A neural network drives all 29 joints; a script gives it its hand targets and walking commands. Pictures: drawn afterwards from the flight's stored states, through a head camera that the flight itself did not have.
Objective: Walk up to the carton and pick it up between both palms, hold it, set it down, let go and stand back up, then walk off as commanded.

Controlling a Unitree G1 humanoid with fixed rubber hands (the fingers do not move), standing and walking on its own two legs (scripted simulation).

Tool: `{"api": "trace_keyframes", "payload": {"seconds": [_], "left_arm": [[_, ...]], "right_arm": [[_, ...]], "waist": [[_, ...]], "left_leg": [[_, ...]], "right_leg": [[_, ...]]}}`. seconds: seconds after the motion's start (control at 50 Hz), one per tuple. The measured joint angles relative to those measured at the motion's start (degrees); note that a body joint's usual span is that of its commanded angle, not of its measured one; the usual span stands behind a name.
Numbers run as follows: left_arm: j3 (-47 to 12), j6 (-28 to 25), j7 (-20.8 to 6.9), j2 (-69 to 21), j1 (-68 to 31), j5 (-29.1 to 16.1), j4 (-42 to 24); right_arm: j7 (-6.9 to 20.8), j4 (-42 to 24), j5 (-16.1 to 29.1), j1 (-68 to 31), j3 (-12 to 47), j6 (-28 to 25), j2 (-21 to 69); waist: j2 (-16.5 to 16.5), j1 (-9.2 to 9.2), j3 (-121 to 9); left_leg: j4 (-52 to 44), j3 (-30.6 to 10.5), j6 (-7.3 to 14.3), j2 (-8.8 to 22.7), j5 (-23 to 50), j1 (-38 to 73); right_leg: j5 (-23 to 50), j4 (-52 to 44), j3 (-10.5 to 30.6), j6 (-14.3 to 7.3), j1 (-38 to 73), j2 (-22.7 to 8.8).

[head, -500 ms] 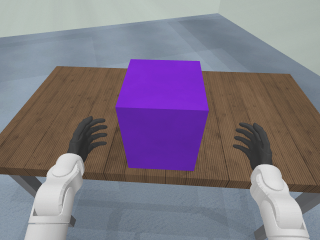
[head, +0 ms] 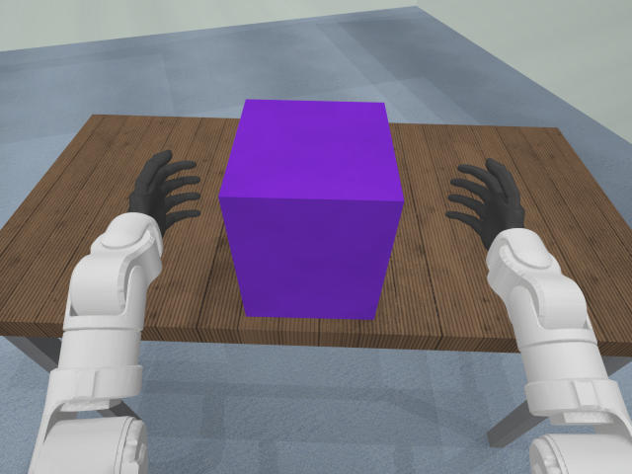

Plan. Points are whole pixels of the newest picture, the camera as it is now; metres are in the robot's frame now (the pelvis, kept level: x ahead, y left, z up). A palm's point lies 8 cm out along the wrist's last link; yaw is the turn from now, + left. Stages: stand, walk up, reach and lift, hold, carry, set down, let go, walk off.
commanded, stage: reach and lift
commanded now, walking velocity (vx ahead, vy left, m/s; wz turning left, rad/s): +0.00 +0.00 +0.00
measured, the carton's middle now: (312, 213) +0.46 +0.04 +0.07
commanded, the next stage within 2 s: none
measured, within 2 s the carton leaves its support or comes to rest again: neither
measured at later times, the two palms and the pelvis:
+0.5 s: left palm (166, 143) +0.43 +0.21 +0.21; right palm (494, 161) +0.42 -0.18 +0.21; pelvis +0.00 -0.01 +0.00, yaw +2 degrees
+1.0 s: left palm (191, 148) +0.46 +0.19 +0.19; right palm (474, 158) +0.46 -0.17 +0.18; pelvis +0.02 -0.01 +0.00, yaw +2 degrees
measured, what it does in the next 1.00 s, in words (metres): stands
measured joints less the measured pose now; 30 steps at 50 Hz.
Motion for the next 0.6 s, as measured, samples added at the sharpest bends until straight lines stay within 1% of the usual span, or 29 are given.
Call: {"api": "trace_keyframes", "payload": {"seconds": [0.06,0.14,0.26,0.34,0.4,0.46,0.54,0.6], "left_arm": [[0.10,-0.27,0.16,0.59,-3.16,0.05,3.15],[-0.28,-0.87,-0.32,1.42,-6.43,-0.23,6.42],[-1.15,-1.37,-1.42,2.77,-12.25,-0.20,14.42],[-2.06,-3.19,-1.29,3.81,-17.02,-0.06,21.66],[-3.12,-5.48,-0.68,4.72,-21.20,-0.87,27.91],[-4.35,-8.07,0.09,5.36,-24.68,-2.15,32.82],[-6.96,-10.63,0.85,5.61,-27.68,-3.59,36.12],[-7.84,-10.94,0.64,5.08,-29.89,-3.57,38.77]], "right_arm": [[-0.39,3.13,-0.47,-3.12,-0.45,-0.02,0.56],[-1.46,5.84,-0.62,-6.18,-0.81,-0.29,0.88],[-2.35,12.51,0.90,-11.71,0.71,0.09,-0.30],[-2.38,17.71,1.70,-16.20,0.95,0.46,-0.59],[-1.80,21.61,1.50,-19.66,0.74,0.47,-0.25],[-1.50,23.67,1.32,-22.14,0.69,-0.01,0.41],[-1.19,25.65,0.94,-24.49,0.70,-1.29,1.21],[-1.58,29.31,0.35,-26.62,0.69,-1.71,1.39]], "waist": [[0.27,-0.05,-0.91],[0.36,-0.75,-2.13],[-0.42,-2.09,-2.37],[-1.08,-2.60,-2.02],[-1.38,-2.87,-2.10],[-1.36,-2.95,-3.08],[-0.78,-2.95,-5.35],[-0.31,-2.91,-5.79]], "left_leg": [[-0.10,-0.49,-0.16,-0.02,0.23,-0.68],[-0.08,-1.37,-0.49,0.21,0.26,-1.05],[-0.43,-2.05,-0.93,0.61,0.39,-0.07],[-0.52,-2.01,-1.00,0.59,0.69,-0.28],[-0.40,-2.07,-0.93,0.38,0.99,-1.59],[-0.19,-2.21,-0.87,0.24,1.22,-3.55],[0.44,-2.59,-1.00,0.32,0.94,-5.81],[0.72,-2.94,-1.09,0.51,0.41,-5.34]], "right_leg": [[-0.03,0.04,-0.48,-0.13,-0.57,-0.06],[-0.05,-0.38,-1.37,-0.32,-0.43,0.08],[0.04,-1.04,-2.08,-0.68,0.91,0.43],[0.13,-0.69,-2.05,-0.84,0.47,0.41],[0.18,-0.18,-2.09,-0.87,-0.97,0.20],[0.37,-0.04,-2.20,-0.84,-2.82,0.05],[0.49,-0.39,-2.57,-0.79,-4.49,0.11],[0.29,-0.92,-2.93,-0.77,-3.53,0.28]]}}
